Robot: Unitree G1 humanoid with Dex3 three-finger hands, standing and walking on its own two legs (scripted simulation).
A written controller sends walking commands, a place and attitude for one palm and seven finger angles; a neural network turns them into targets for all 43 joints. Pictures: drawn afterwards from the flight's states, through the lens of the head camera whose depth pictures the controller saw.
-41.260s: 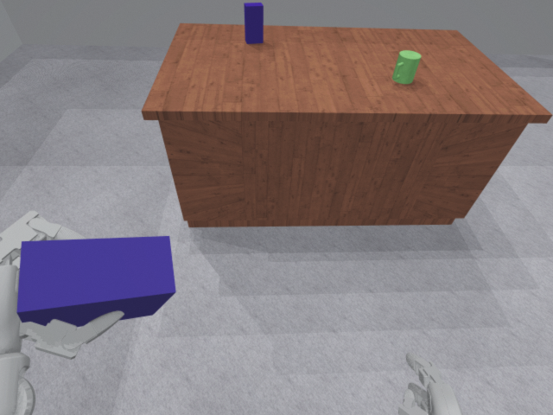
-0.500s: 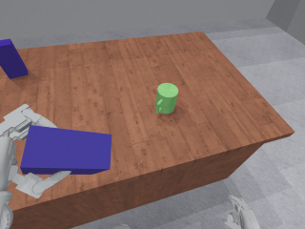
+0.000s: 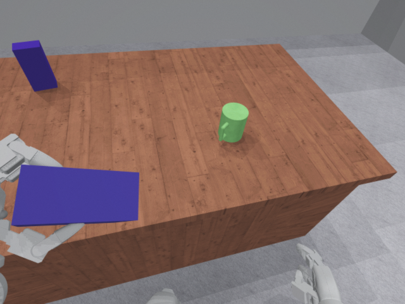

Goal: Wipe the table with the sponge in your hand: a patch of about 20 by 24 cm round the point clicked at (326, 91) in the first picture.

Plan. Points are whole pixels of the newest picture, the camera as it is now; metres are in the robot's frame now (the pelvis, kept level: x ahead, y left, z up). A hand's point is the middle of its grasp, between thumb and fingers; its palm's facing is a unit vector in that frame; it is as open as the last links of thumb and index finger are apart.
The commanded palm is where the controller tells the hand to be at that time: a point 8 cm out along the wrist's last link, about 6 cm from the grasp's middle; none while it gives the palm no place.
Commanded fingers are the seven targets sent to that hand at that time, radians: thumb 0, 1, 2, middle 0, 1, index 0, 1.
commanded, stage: step back with the hand held close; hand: left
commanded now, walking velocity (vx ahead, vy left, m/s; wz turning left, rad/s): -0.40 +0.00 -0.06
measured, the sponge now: (95, 200) +0.23 +0.19 +0.15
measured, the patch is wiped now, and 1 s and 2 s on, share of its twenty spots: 1.00 1.00 1.00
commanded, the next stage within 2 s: stop stepping back and stand still in 0.76 s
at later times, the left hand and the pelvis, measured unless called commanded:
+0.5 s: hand (22, 227) +0.17 +0.25 +0.18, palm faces +0.33 -0.86 -0.40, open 10.2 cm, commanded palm +0.10 +0.29 +0.20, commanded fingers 0.00 0.10 1.30 -1.20 -1.60 -1.20 -1.60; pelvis -0.05 +0.00 +0.00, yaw +1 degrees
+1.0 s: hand out of the picture +0.02 +0.18 +0.18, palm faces +0.27 -0.89 -0.38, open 10.2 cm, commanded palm -0.02 +0.23 +0.20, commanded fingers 0.00 0.10 1.30 -1.20 -1.60 -1.20 -1.60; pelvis -0.19 -0.04 +0.02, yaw -2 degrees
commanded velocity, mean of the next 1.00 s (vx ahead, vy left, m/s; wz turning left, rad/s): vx -0.29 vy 0.03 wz -0.04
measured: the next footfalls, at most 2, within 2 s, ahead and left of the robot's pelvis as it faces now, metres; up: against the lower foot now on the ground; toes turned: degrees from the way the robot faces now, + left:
left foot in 0.44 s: +0.01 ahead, +0.12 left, +0.00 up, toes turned +1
right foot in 0.78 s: -0.11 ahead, -0.16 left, +0.00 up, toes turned -2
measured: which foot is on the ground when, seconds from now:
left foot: down 0.00-0.28, up 0.30-0.42, down 0.44-0.82, up 0.84-1.00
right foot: down 0.00-0.46, up 0.48-0.76, down 0.78-1.00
